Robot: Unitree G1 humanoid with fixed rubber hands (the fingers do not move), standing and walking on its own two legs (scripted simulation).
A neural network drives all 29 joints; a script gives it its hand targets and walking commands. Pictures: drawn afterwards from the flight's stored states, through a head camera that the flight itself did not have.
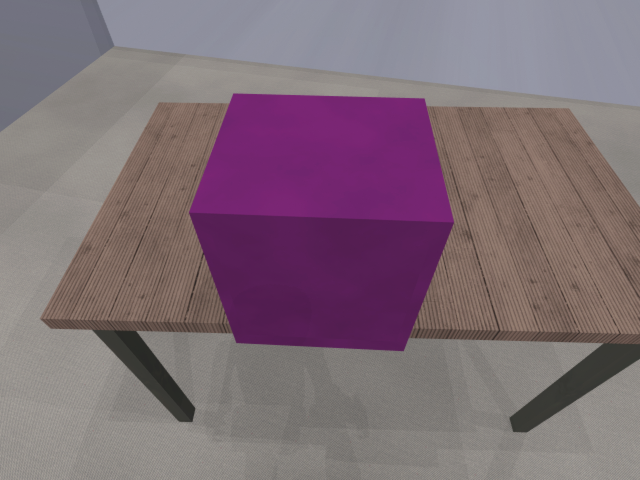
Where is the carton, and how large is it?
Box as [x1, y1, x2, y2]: [189, 93, 453, 350]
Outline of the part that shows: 233,93 189,213 236,342 403,350 453,223 424,98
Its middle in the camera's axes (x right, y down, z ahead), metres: +0.01 -0.02 +0.56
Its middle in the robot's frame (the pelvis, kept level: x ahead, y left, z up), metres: +0.45 +0.00 +0.06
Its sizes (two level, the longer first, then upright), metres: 0.256 0.225 0.286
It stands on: a table, 0.68 m high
